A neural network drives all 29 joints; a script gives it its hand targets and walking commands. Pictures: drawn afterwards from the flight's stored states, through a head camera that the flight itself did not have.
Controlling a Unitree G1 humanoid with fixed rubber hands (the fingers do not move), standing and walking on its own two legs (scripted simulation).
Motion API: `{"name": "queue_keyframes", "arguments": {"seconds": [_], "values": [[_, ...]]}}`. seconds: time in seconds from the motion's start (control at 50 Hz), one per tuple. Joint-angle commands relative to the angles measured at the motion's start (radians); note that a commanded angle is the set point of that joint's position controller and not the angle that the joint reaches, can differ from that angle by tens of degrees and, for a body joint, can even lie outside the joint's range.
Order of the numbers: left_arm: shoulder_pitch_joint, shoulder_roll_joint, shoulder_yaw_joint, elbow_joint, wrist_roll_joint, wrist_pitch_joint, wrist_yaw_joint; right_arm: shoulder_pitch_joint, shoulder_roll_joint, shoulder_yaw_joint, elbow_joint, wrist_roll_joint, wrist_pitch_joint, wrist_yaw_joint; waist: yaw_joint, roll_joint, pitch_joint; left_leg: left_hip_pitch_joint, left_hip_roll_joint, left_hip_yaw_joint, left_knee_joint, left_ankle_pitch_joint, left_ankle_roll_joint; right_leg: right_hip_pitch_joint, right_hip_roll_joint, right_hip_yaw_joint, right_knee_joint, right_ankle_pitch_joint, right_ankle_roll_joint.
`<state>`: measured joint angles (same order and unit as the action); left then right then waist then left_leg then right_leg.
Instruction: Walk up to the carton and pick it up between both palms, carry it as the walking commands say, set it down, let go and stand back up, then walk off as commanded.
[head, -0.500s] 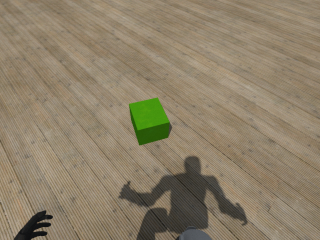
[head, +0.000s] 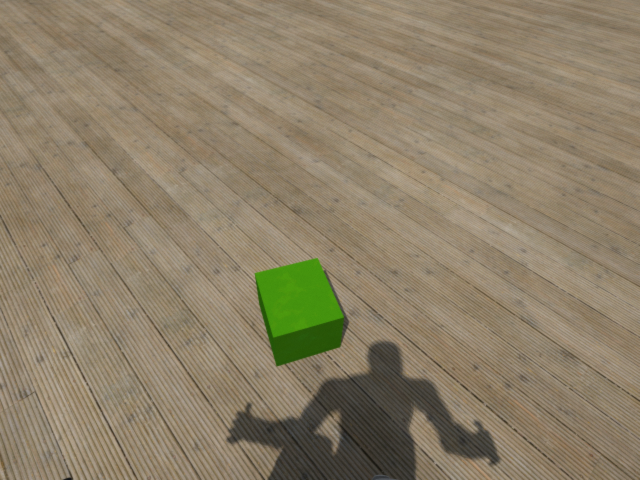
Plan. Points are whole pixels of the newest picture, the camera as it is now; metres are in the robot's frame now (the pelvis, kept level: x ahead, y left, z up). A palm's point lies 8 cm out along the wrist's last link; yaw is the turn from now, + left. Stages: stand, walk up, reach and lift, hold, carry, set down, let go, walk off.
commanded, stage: walk up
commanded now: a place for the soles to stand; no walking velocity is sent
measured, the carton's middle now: (297, 310) +0.78 +0.04 -0.64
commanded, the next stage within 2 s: none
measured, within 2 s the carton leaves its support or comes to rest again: neither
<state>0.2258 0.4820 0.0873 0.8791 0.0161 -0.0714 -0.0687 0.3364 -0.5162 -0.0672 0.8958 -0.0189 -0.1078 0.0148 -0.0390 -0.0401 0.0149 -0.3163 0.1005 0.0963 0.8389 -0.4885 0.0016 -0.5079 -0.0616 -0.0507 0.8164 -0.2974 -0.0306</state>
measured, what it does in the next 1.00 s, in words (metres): walks ahead: left foot, then right foot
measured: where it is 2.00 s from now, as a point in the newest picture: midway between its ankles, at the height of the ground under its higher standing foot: outside the picture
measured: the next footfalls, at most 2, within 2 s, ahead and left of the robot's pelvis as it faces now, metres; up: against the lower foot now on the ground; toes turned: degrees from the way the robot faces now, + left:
left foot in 0.30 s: +0.32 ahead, +0.12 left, +0.00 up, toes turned +5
right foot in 0.58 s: +0.34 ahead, -0.14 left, +0.00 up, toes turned -2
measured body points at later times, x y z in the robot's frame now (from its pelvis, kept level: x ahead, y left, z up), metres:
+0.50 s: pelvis +0.18 +0.01 +0.00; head +0.19 +0.03 +0.45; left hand +0.26 +0.35 -0.11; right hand +0.26 -0.34 -0.07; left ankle +0.23 +0.14 -0.70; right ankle +0.24 -0.12 -0.68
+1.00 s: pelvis +0.28 -0.02 +0.00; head +0.33 -0.02 +0.45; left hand +0.40 +0.30 -0.11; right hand +0.38 -0.35 -0.11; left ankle +0.28 +0.12 -0.70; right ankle +0.30 -0.14 -0.70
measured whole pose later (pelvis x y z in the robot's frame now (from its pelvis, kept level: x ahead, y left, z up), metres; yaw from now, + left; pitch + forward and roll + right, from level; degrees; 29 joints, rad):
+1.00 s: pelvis +0.28 -0.02 +0.00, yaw +2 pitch +0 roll +1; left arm 0.10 0.41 0.04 0.92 -0.01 -0.01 -0.01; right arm 0.17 -0.43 0.00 0.98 0.00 -0.09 -0.04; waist 0.00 -0.04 0.09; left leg -0.40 0.03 0.02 0.83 -0.43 -0.03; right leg -0.43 -0.08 -0.06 0.87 -0.44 0.01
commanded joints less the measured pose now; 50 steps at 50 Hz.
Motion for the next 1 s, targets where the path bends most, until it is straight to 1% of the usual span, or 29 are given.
{"name": "queue_keyframes", "arguments": {"seconds": [0.0,0.08,0.12,0.18,0.22,0.24,0.26,0.28,0.32,0.34,0.44,0.48,0.52,0.54,0.56,0.58,0.66,0.68,0.7,0.72,0.74,0.76,0.78,0.82,0.84,0.86,0.9,0.92,0.98], "values": [[0.132,0.306,0.074,-0.052,-0.027,-0.028,0.037,-0.141,-0.212,-0.029,-0.087,0.013,-0.004,-0.018,0.132,-0.049,0.012,-0.621,-0.020,-0.151,0.461,0.023,0.056,0.481,-0.315,0.719,-0.520,-0.420,-0.188],[0.116,0.244,0.064,-0.070,-0.026,-0.028,0.047,-0.051,-0.170,-0.017,-0.037,0.018,-0.016,-0.013,0.094,-0.082,-0.002,-0.458,0.016,-0.136,0.249,0.075,0.018,0.384,-0.265,0.395,-0.360,0.204,-0.213],[0.099,0.264,0.059,-0.082,-0.017,-0.027,0.038,-0.101,-0.160,-0.017,-0.050,0.017,-0.018,-0.003,0.092,-0.122,0.026,-0.344,0.013,-0.081,0.121,0.026,0.010,0.257,-0.280,0.341,-0.388,0.203,-0.258],[0.007,0.235,0.037,-0.096,-0.021,-0.005,0.030,-0.003,-0.124,-0.022,-0.016,0.025,-0.029,0.005,0.021,-0.200,-0.010,-0.056,-0.056,0.006,-0.170,0.197,0.011,0.143,-0.182,0.175,-0.285,0.231,-0.204],[-0.008,0.145,-0.001,-0.136,-0.029,0.003,0.030,0.191,-0.204,-0.070,0.051,0.001,-0.032,-0.018,-0.089,0.079,-0.130,0.366,-0.098,0.012,-0.215,0.270,0.050,-0.090,-0.085,0.054,0.099,0.207,-0.117],[-0.003,0.064,-0.010,-0.171,-0.031,-0.005,0.030,0.258,-0.309,-0.095,0.037,-0.010,-0.038,-0.033,-0.120,0.347,-0.185,0.464,0.216,-0.508,-0.409,0.104,0.166,-0.314,0.029,-0.031,0.412,-0.033,-0.030],[-0.033,0.160,0.022,-0.164,-0.024,0.004,0.046,0.180,-0.347,-0.097,-0.018,0.005,-0.034,-0.037,-0.100,0.208,-0.138,0.407,0.360,-0.803,-0.545,-0.024,0.293,-0.383,0.065,0.112,0.443,-0.235,-0.021],[-0.020,0.223,0.025,-0.137,-0.014,0.019,0.043,0.092,-0.317,-0.094,-0.048,0.010,-0.026,-0.041,-0.062,0.034,-0.084,0.322,0.376,-0.749,-0.535,-0.183,0.309,-0.365,-0.021,0.153,0.484,-0.218,-0.019],[0.025,0.211,0.027,-0.120,-0.003,0.028,0.028,0.026,-0.274,-0.082,-0.057,0.026,-0.031,-0.047,-0.013,0.001,-0.010,0.198,0.340,-0.636,-0.516,-0.121,0.295,-0.330,-0.073,0.135,0.389,-0.172,-0.001],[0.040,0.206,0.033,-0.111,-0.005,0.029,0.020,-0.040,-0.262,-0.085,-0.067,0.012,-0.027,-0.044,0.012,0.067,0.014,0.079,0.306,-0.519,-0.517,-0.148,0.271,-0.239,-0.083,0.112,0.307,-0.186,0.002],[0.087,0.193,0.054,-0.080,0.010,0.033,-0.003,-0.052,-0.279,-0.089,-0.064,0.005,-0.019,-0.029,0.030,0.235,0.022,-0.140,0.259,-0.368,-0.480,-0.129,0.245,-0.004,-0.051,0.050,0.133,-0.105,0.004],[0.097,0.173,0.057,-0.055,0.012,0.034,0.003,-0.107,-0.260,-0.069,-0.054,0.002,-0.013,-0.027,0.071,0.220,0.048,-0.264,0.195,-0.250,-0.419,-0.144,0.198,0.141,-0.027,0.006,0.004,0.010,-0.009],[0.149,0.184,0.072,-0.032,0.018,0.026,0.017,-0.110,-0.178,-0.041,-0.058,0.000,-0.001,-0.025,0.108,0.106,0.002,-0.338,0.101,-0.126,-0.210,-0.036,0.129,0.319,0.035,0.003,-0.103,-0.042,-0.027],[0.182,0.230,0.082,-0.024,0.022,0.022,0.032,-0.103,-0.105,-0.014,-0.058,0.000,0.008,-0.028,0.146,-0.069,0.029,-0.435,0.011,-0.014,0.019,-0.019,0.073,0.343,-0.098,0.239,-0.312,-0.217,-0.076],[0.136,0.317,0.085,-0.053,0.025,0.015,0.041,-0.113,-0.065,0.007,-0.074,0.019,0.009,-0.041,0.138,-0.266,0.034,-0.529,-0.087,0.023,0.216,-0.071,0.025,0.328,-0.311,0.646,-0.509,-0.419,-0.184],[0.050,0.330,0.079,-0.087,0.012,0.019,0.047,-0.125,-0.164,-0.019,-0.058,0.014,0.014,-0.054,0.110,-0.126,0.066,-0.496,-0.040,-0.082,0.294,-0.083,0.037,0.241,-0.346,0.676,-0.521,-0.409,-0.269],[-0.052,0.228,0.034,-0.087,-0.012,0.035,0.055,0.008,-0.134,-0.010,0.030,0.023,-0.010,-0.052,0.030,-0.153,-0.013,-0.171,-0.047,-0.054,-0.051,0.016,0.035,0.144,-0.217,0.296,-0.235,0.162,-0.183],[-0.097,0.194,0.020,-0.094,-0.015,0.043,0.053,0.090,-0.153,-0.021,0.069,0.017,-0.018,-0.052,-0.015,-0.067,-0.069,-0.008,-0.077,-0.028,-0.202,0.118,0.030,0.092,-0.178,0.186,-0.128,0.171,-0.132],[-0.097,0.148,0.002,-0.091,-0.022,0.047,0.054,0.126,-0.186,-0.029,0.101,-0.006,-0.021,-0.061,-0.027,0.059,-0.075,0.083,-0.024,-0.152,-0.270,0.210,0.045,-0.002,-0.137,0.118,0.040,0.138,-0.075],[-0.104,0.092,-0.010,-0.107,-0.035,0.048,0.056,0.057,-0.250,-0.029,0.056,-0.007,-0.023,-0.066,-0.001,0.219,-0.055,0.065,0.150,-0.479,-0.345,0.308,0.127,-0.091,-0.043,0.023,0.178,0.054,0.000],[-0.121,0.135,0.000,-0.090,-0.040,0.057,0.066,-0.037,-0.293,-0.032,0.023,0.002,-0.016,-0.063,0.020,0.179,-0.029,0.042,0.256,-0.584,-0.375,0.418,0.229,-0.108,-0.020,0.024,0.119,-0.223,0.015],[-0.105,0.165,0.008,-0.066,-0.030,0.060,0.064,-0.080,-0.282,-0.033,0.014,0.007,-0.007,-0.065,0.033,0.105,-0.055,0.022,0.241,-0.518,-0.287,0.527,0.265,0.010,-0.027,0.056,0.066,-0.274,0.018],[-0.044,0.159,0.007,-0.040,-0.030,0.045,0.068,-0.101,-0.258,-0.019,0.025,0.009,-0.004,-0.062,0.063,0.119,-0.110,0.001,0.197,-0.430,-0.195,0.647,0.231,0.105,-0.024,0.073,-0.074,-0.108,0.002],[-0.056,0.204,0.021,-0.019,-0.009,0.029,0.072,-0.154,-0.165,0.002,0.010,0.028,0.008,-0.062,0.076,-0.022,-0.124,-0.145,0.011,-0.179,-0.038,0.520,0.070,0.267,-0.125,0.188,-0.173,0.259,-0.071],[-0.063,0.225,0.025,-0.020,-0.013,0.033,0.074,-0.147,-0.127,0.011,0.009,0.031,0.012,-0.058,0.061,-0.070,-0.115,-0.152,-0.044,-0.099,-0.007,0.391,0.033,0.262,-0.167,0.253,-0.188,0.272,-0.119],[-0.114,0.227,0.016,-0.033,-0.025,0.039,0.073,-0.115,-0.127,0.011,0.040,0.028,0.016,-0.061,0.049,-0.055,-0.140,-0.098,-0.045,-0.074,-0.009,0.337,0.021,0.240,-0.210,0.279,-0.164,0.303,-0.173],[-0.159,0.172,0.005,-0.028,-0.031,0.040,0.073,-0.066,-0.144,0.011,0.071,0.017,0.006,-0.063,0.025,-0.067,-0.156,-0.003,-0.003,-0.144,-0.109,0.499,0.053,0.244,-0.153,0.160,-0.083,0.411,-0.112],[-0.141,0.147,0.002,-0.009,-0.039,0.039,0.075,-0.109,-0.161,0.010,0.060,0.023,0.004,-0.062,0.040,0.007,-0.171,0.027,0.005,-0.155,-0.084,0.625,0.070,0.235,-0.111,0.100,-0.083,0.414,-0.078],[-0.131,0.163,0.002,0.019,-0.037,0.043,0.084,-0.169,-0.150,0.012,0.075,0.029,0.014,-0.064,0.059,-0.010,-0.181,0.027,0.012,-0.134,-0.037,0.685,0.088,0.268,-0.104,0.080,-0.082,0.467,-0.064]]}}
